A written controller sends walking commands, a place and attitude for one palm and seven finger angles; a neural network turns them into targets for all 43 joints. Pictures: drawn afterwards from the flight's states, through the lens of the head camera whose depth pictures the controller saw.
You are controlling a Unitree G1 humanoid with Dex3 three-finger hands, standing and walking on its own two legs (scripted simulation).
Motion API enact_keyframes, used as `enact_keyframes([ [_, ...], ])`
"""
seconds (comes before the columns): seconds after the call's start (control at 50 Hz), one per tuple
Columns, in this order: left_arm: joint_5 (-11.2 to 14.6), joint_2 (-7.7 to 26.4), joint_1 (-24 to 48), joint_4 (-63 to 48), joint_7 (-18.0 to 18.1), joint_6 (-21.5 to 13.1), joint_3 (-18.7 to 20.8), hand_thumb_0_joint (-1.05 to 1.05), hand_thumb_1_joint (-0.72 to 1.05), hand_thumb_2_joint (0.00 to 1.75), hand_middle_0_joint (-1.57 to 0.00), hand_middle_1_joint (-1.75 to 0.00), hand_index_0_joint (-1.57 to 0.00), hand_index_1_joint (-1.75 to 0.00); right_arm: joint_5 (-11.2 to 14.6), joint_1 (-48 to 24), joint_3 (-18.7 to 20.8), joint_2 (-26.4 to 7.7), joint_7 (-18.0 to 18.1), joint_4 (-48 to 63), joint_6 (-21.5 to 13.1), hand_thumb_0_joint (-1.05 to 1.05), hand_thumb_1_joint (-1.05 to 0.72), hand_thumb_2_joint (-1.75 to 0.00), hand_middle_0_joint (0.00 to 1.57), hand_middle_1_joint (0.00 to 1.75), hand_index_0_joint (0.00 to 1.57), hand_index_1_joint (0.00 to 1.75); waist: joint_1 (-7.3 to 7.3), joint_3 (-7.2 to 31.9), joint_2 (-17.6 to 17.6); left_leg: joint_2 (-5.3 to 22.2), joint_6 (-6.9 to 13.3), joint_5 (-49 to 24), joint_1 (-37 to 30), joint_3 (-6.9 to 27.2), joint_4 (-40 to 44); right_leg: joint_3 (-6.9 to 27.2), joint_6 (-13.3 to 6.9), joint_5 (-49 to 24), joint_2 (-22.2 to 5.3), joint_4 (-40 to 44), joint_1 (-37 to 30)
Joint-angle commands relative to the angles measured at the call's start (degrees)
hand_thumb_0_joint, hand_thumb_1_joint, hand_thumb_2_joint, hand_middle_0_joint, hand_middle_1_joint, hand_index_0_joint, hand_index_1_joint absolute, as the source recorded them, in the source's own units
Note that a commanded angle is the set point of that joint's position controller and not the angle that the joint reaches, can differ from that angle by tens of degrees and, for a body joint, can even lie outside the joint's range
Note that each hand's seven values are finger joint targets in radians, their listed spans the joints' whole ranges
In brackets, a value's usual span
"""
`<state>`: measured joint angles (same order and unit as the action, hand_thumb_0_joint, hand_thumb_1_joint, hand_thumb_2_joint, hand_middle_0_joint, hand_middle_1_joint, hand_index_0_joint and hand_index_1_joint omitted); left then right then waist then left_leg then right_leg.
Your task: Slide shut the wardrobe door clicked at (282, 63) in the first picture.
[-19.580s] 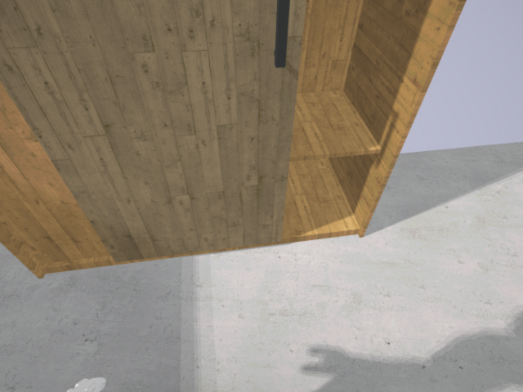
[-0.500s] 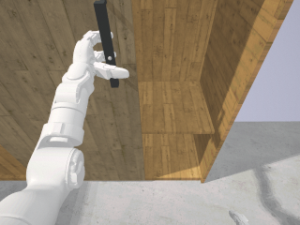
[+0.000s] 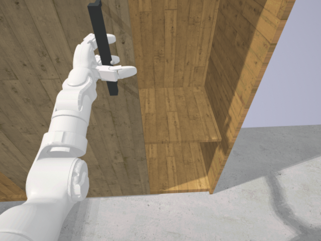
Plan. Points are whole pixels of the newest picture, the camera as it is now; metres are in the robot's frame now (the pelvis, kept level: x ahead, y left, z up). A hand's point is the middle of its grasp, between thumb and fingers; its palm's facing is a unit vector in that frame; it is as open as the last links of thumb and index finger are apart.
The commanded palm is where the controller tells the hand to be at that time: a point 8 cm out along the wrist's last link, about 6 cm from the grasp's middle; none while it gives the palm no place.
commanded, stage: grip the handle and tug to test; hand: left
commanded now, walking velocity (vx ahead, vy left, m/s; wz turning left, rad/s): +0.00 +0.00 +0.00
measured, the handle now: (107, 52) +0.52 +0.14 +0.24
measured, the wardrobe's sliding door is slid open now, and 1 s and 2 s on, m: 0.38 0.38 0.38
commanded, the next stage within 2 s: tug the door sideways, standing still in 1.14 s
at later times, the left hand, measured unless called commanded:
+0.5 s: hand (112, 61) +0.47 +0.12 +0.24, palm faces +0.07 -1.00 +0.00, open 5.8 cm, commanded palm +0.44 +0.17 +0.24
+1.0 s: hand (112, 61) +0.46 +0.12 +0.24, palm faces +0.05 -1.00 +0.01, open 5.8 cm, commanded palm +0.42 +0.17 +0.24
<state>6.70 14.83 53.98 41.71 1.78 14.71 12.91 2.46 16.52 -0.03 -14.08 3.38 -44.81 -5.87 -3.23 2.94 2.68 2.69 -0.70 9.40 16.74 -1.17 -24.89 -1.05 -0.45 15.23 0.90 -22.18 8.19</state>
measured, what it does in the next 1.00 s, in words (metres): stands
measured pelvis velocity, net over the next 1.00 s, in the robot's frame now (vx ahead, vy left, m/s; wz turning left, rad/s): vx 0.02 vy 0.00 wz -0.01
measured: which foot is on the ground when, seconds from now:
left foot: down 0.00-1.00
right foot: down 0.00-1.00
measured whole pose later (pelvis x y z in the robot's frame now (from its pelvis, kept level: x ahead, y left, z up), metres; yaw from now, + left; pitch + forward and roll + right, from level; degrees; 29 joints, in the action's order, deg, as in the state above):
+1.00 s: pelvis +0.02 +0.00 +0.00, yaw -1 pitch +1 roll +0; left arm 7.5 14.0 48.7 32.6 1.3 19.1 13.3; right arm 2.5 13.5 -0.4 -13.8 3.7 -42.8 -3.4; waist -2.2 3.7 2.6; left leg 2.5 -0.8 10.6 14.4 -2.2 -23.8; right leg 0.0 -0.4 16.1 0.6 -21.0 6.2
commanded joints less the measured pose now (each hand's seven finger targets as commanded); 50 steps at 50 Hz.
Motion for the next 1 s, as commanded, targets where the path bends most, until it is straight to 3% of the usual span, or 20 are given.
enact_keyframes([
  [0.0, 0.9, 12.0, 29.1, -14.3, -0.9, -3.9, 2.5, 0.0, 0.2, 0.6, -0.38, -1.3, -0.38, -1.3, 0.2, -4.7, 2.0, -7.8, 0.9, 7.1, -2.5, 0.0, -0.9, -0.9, 0.2, 0.3, 0.2, 0.3, 1.45, 18.1, -4.0, -3.6, 3.0, -13.0, -15.7, -0.1, -0.1, -0.7, -0.5, -20.1, 2.9, 2.7, 1.9],
  [0.04, 1.3, 9.6, 31.3, -14.3, -1.2, -3.7, 0.4, 0.0, 0.29, 0.64, -0.38, -1.31, -0.38, -1.31, 0.3, -4.9, 1.9, -7.5, 0.9, 7.3, -2.6, 0.0, -0.9, -0.9, 0.2, 0.3, 0.2, 0.3, 0.43, 16.6, -3.3, -3.6, 3.0, -11.9, -15.1, -0.1, 0.1, -0.6, -0.4, -19.5, 2.8, 2.9, 2.8],
  [0.1, 0.9, 11.8, 30.1, -12.7, -1.1, -3.3, 2.1, 0.0, 0.43, 0.7, -0.4, -1.33, -0.4, -1.33, 0.2, -4.6, 2.0, -7.9, 1.0, 6.9, -2.3, 0.0, -0.9, -0.9, 0.2, 0.3, 0.2, 0.3, 1.1, 16.9, -3.8, -3.7, 3.0, -11.8, -14.8, -0.2, 0.1, -0.7, -0.4, -19.2, 2.9, 2.9, 2.6],
  [0.12, 0.9, 10.0, 31.9, -13.2, -1.1, -3.4, 0.6, 0.0, 0.48, 0.72, -0.41, -1.34, -0.41, -1.34, 0.3, -4.7, 1.9, -7.6, 1.0, 7.1, -2.4, 0.0, -0.9, -0.9, 0.2, 0.3, 0.2, 0.3, 0.06, 16.3, -2.8, -3.6, 3.0, -11.5, -15.2, -0.1, 0.1, -0.8, -0.3, -18.8, 2.7, 2.9, 3.5],
  [0.18, 0.9, 9.5, 31.7, -13.4, -1.0, -3.5, 0.4, 0.0, 0.62, 0.78, -0.42, -1.36, -0.42, -1.36, 0.1, -4.5, 2.0, -7.6, 0.9, 7.1, -2.5, 0.0, -0.9, -0.9, 0.2, 0.3, 0.2, 0.3, 0.21, 18.1, -3.8, -3.6, 3.0, -13.2, -16.0, 0.1, -0.2, -0.8, -0.4, -20.4, 2.8, 2.5, 3.1],
  [0.2, 0.7, 10.0, 31.1, -13.5, -0.9, -3.5, 0.6, 0.0, 0.67, 0.8, -0.43, -1.37, -0.43, -1.37, 0.2, -4.5, 2.0, -7.7, 0.8, 7.0, -2.4, 0.0, -0.9, -0.9, 0.2, 0.3, 0.2, 0.3, 0.78, 18.0, -2.4, -3.7, 2.9, -13.5, -16.3, 0.0, -0.5, -0.8, -0.6, -20.5, 2.8, 2.5, 3.0],
  [0.22, 0.9, 8.0, 32.2, -14.1, -0.9, -3.6, -0.7, 0.0, 0.71, 0.82, -0.43, -1.37, -0.43, -1.37, 0.2, -4.7, 2.0, -7.4, 0.7, 7.2, -2.5, 0.0, -0.9, -0.9, 0.2, 0.3, 0.2, 0.3, -0.09, 17.9, -2.4, -3.7, 2.9, -13.8, -16.8, 0.2, -0.5, -0.8, -0.4, -20.9, 2.7, 2.4, 3.4],
  [0.26, 1.0, 8.3, 31.3, -14.1, -0.9, -3.7, -0.2, 0.0, 0.81, 0.86, -0.44, -1.39, -0.44, -1.39, 0.1, -4.5, 2.1, -7.5, 0.7, 7.2, -2.6, 0.0, -0.9, -0.9, 0.2, 0.3, 0.2, 0.3, 0.29, 18.9, -4.3, -3.6, 3.1, -14.7, -16.9, 0.2, -0.8, -0.8, -0.4, -22.2, 2.8, 2.2, 3.0],
  [0.3, 0.7, 8.7, 31.1, -14.2, -1.1, -3.6, -0.2, 0.0, 0.9, 0.9, -0.45, -1.4, -0.45, -1.4, 0.1, -4.7, 2.1, -7.6, 0.7, 7.1, -2.4, 0.0, -0.9, -0.9, 0.2, 0.3, 0.2, 0.3, 0.66, 18.8, -3.7, -3.9, 3.1, -15.1, -16.9, -0.1, -1.0, -0.7, -0.4, -23.0, 2.8, 2.0, 2.7],
  [0.38, 0.9, 7.2, 32.5, -14.4, -1.2, -3.5, -1.2, 0.0, 0.9, 0.9, -0.45, -1.4, -0.45, -1.4, 0.2, -4.7, 2.0, -7.3, 0.6, 7.2, -2.4, 0.0, -0.9, -0.9, 0.2, 0.3, 0.2, 0.3, 0.04, 18.7, -3.9, -3.8, 3.1, -15.5, -17.4, 0.2, -1.0, -0.8, -0.4, -23.5, 2.7, 1.8, 3.2],
  [0.4, 0.9, 8.3, 31.0, -14.8, -1.1, -3.3, -0.3, 0.0, 0.9, 0.9, -0.45, -1.4, -0.45, -1.4, 0.1, -5.0, 2.1, -7.5, 0.6, 7.2, -2.3, 0.0, -0.9, -0.9, 0.2, 0.3, 0.2, 0.3, 0.91, 19.4, -3.2, -3.9, 3.1, -15.9, -17.5, 0.0, -1.1, -0.7, -0.5, -23.7, 2.7, 1.8, 2.5],
  [0.44, 1.3, 7.9, 31.0, -16.6, -1.3, -3.4, -0.4, 0.0, 0.9, 0.9, -0.45, -1.4, -0.45, -1.4, 0.1, -5.3, 1.9, -7.2, 0.6, 7.6, -2.4, 0.0, -0.9, -0.9, 0.2, 0.3, 0.2, 0.3, 1.01, 20.3, -3.1, -3.9, 3.1, -17.4, -18.0, 0.0, -1.3, -0.6, -0.5, -25.6, 2.6, 1.5, 1.8],
  [0.48, 1.4, 9.2, 29.3, -16.5, -1.5, -3.1, 0.8, 0.0, 0.9, 0.9, -0.45, -1.4, -0.45, -1.4, 0.1, -5.4, 2.0, -7.3, 0.7, 7.7, -2.0, 0.0, -0.9, -0.9, 0.2, 0.3, 0.2, 0.3, 1.38, 20.5, -5.2, -3.9, 3.2, -18.3, -17.2, -0.1, -1.2, -0.7, -0.4, -27.4, 2.6, 1.2, 0.3],
  [0.54, 1.6, 8.1, 29.4, -17.1, -1.6, -2.7, 0.0, 0.0, 0.9, 0.9, -0.45, -1.4, -0.45, -1.4, 0.2, -6.0, 1.9, -7.1, 0.7, 7.8, -1.9, 0.0, -0.9, -0.9, 0.2, 0.3, 0.2, 0.3, 1.31, 18.9, -4.2, -4.0, 3.2, -17.6, -16.8, -0.3, -1.2, -0.7, -0.4, -26.8, 2.6, 1.4, 0.9],
  [0.6, 1.6, 10.1, 27.3, -16.0, -1.6, -1.8, 1.7, 0.0, 0.9, 0.9, -0.45, -1.4, -0.45, -1.4, 0.1, -6.2, 1.8, -7.5, 1.1, 7.7, -1.3, 0.0, -0.9, -0.9, 0.2, 0.3, 0.2, 0.3, 1.89, 18.4, -5.0, -4.1, 3.3, -17.7, -16.1, -0.7, -1.2, -0.6, -0.3, -27.3, 2.5, 1.5, 0.3],
  [0.68, 1.6, 8.9, 29.2, -15.9, -1.5, -1.3, 0.8, 0.0, 0.9, 0.9, -0.45, -1.4, -0.45, -1.4, 0.2, -6.2, 1.8, -7.2, 1.3, 7.8, -1.1, 0.0, -0.9, -0.9, 0.2, 0.3, 0.2, 0.3, 0.99, 17.3, -5.4, -3.9, 3.3, -16.5, -16.0, -0.4, -1.0, -0.7, -0.2, -25.7, 2.5, 1.8, 1.4],
  [0.72, 1.4, 10.1, 27.4, -16.5, -1.3, -1.2, 1.8, 0.0, 0.9, 0.9, -0.45, -1.4, -0.45, -1.4, 0.1, -6.3, 1.7, -7.3, 1.3, 8.0, -0.8, 0.0, -0.9, -0.9, 0.2, 0.3, 0.2, 0.3, 1.84, 18.3, -4.6, -3.9, 3.2, -17.0, -15.8, -0.4, -0.8, -0.7, -0.4, -25.9, 2.3, 1.5, 0.3],
  [0.84, 1.9, 6.3, 24.4, -19.8, -1.4, -0.4, -0.8, 0.0, 0.9, 0.9, -0.45, -1.4, -0.45, -1.4, 0.3, -7.4, 1.7, -6.9, 1.0, 9.0, -0.7, 0.0, -0.9, -0.9, 0.2, 0.3, 0.2, 0.3, 2.18, 18.7, -4.0, -3.8, 3.1, -18.6, -17.4, -0.5, -0.8, -0.9, -0.6, -27.0, 2.5, 1.5, -0.1],
  [0.9, 1.7, 10.6, 21.1, -21.3, -1.5, 0.2, 2.8, 0.0, 0.9, 0.9, -0.45, -1.4, -0.45, -1.4, 0.1, -8.0, 1.9, -7.5, 1.1, 9.2, -0.3, 0.0, -0.9, -0.9, 0.2, 0.3, 0.2, 0.3, 3.54, 20.2, -4.9, -3.8, 3.2, -19.9, -17.3, -0.9, -0.8, -0.6, -0.6, -29.0, 2.5, 1.4, -2.3],
  [0.98, 2.9, 9.1, 16.2, -28.0, -2.3, 1.2, 3.0, 0.0, 0.9, 0.9, -0.45, -1.4, -0.45, -1.4, 0.3, -9.6, 1.8, -6.9, 1.0, 10.8, 0.0, 0.0, -0.9, -0.9, 0.2, 0.3, 0.2, 0.3, 4.35, 22.1, -5.1, -3.8, 3.2, -23.5, -18.5, -1.3, -0.7, -0.8, -0.5, -34.2, 2.2, 0.7, -5.3],
])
